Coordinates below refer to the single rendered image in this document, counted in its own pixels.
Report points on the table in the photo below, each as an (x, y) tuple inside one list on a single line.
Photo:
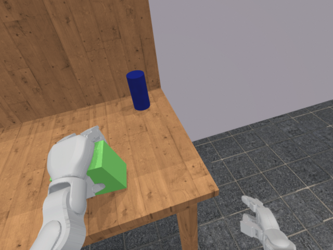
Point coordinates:
[(63, 67)]

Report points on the left robot hand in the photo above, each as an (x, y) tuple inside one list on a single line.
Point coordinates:
[(72, 155)]

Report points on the robot right forearm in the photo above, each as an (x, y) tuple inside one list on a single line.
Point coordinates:
[(274, 239)]

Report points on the sponge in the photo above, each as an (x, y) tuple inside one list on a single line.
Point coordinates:
[(108, 168)]

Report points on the right robot hand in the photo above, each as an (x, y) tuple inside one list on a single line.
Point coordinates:
[(254, 227)]

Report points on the robot left forearm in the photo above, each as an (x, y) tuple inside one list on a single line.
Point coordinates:
[(63, 216)]

